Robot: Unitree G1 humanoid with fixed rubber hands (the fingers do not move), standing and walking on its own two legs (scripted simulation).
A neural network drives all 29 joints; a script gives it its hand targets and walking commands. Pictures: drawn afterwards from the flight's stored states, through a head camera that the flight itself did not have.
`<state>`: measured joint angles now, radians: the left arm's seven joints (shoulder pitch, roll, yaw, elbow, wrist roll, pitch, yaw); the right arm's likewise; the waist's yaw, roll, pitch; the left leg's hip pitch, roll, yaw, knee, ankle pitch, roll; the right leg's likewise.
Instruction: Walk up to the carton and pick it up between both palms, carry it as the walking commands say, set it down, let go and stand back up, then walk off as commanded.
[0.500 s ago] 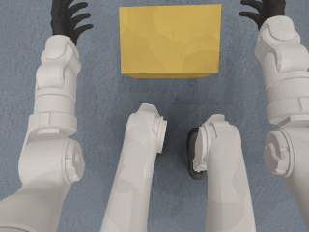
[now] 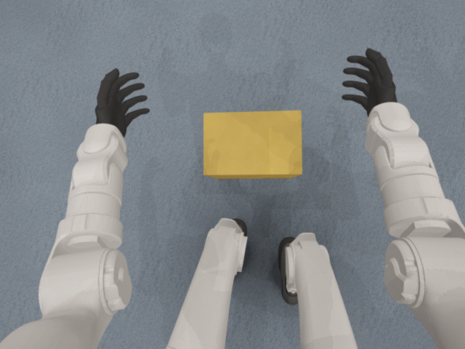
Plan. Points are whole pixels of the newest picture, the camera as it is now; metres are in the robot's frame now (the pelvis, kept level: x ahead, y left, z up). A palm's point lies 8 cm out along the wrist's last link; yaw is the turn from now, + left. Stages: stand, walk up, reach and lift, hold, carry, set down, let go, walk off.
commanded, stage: set down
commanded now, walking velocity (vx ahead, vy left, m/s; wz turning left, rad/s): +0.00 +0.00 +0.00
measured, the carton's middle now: (252, 150) +0.45 +0.06 -0.47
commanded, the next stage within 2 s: let go in 0.28 s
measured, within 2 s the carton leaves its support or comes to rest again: neither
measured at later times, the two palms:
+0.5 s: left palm (92, 123) +0.41 +0.27 -0.03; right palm (411, 115) +0.45 -0.15 -0.04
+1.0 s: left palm (8, 254) +0.26 +0.25 +0.10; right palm out of the picture +0.31 -0.21 +0.09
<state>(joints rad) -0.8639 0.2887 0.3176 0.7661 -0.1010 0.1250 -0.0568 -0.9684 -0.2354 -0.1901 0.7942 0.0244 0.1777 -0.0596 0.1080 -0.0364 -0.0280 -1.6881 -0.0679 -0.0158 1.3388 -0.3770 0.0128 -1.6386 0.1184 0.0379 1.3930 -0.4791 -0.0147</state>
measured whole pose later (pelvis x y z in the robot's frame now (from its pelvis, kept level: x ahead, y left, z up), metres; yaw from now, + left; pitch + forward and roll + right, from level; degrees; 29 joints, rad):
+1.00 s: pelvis +0.10 +0.01 +0.17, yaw +1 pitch +9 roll +0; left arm 0.19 0.20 0.04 0.41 -0.02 0.02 -0.07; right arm 0.12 -0.19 -0.08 0.48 -0.03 0.02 0.01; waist 0.06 0.01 0.03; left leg -0.40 -0.08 -0.05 0.50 -0.25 0.04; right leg -0.34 0.06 0.09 0.52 -0.32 -0.03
